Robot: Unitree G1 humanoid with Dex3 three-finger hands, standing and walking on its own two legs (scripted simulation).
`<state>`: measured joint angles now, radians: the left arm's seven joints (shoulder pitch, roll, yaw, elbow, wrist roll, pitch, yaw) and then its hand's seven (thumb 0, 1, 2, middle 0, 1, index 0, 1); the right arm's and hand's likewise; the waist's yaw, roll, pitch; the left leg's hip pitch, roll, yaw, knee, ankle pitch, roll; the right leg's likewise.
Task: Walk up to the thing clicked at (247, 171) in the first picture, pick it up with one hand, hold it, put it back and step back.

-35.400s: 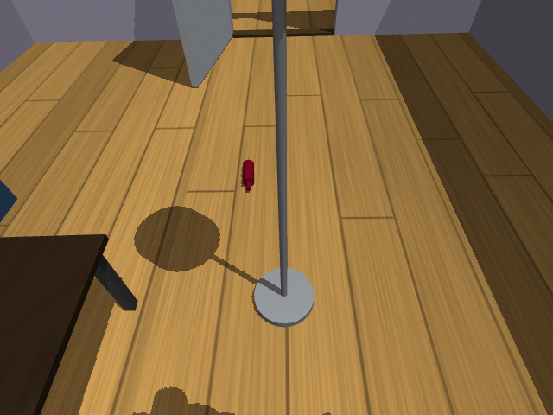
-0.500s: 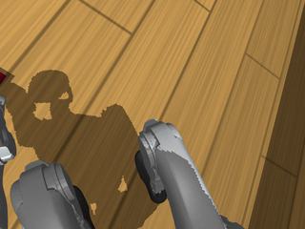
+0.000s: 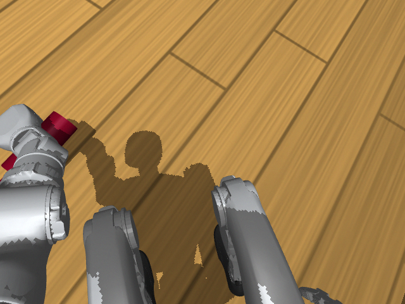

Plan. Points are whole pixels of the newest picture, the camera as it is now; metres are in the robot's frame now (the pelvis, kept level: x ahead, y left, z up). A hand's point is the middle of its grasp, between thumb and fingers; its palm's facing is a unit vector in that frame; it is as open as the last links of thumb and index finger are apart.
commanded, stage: lift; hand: left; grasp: from above
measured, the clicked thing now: (33, 154) +0.47 +0.30 -0.14
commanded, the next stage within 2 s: hold in 1.20 s
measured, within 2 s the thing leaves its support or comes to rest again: neither
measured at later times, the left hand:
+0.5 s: hand out of the picture +0.39 +0.26 +0.09, palm faces -0.29 -0.30 -0.91, open 8.9 cm
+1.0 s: hand out of the picture +0.40 +0.25 +0.24, palm faces -0.31 -0.33 -0.89, open 9.2 cm
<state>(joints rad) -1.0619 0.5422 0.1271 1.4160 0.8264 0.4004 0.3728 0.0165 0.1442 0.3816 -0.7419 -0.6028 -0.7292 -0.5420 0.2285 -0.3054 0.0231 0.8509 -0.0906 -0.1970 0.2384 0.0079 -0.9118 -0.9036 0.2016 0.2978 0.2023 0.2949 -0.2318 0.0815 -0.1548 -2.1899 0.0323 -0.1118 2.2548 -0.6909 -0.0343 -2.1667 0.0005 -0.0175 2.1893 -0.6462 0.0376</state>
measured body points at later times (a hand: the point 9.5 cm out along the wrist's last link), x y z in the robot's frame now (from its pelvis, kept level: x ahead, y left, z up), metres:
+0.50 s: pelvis +0.01 -0.01 +0.17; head +0.15 +0.00 +0.60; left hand +0.41 +0.27 +0.14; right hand +0.14 -0.27 +0.04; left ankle +0.08 +0.13 -0.34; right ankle +0.10 -0.13 -0.34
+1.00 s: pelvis +0.07 -0.01 +0.33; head +0.15 -0.01 +0.77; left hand +0.42 +0.26 +0.29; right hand +0.16 -0.26 +0.19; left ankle +0.08 +0.13 -0.34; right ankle +0.10 -0.13 -0.34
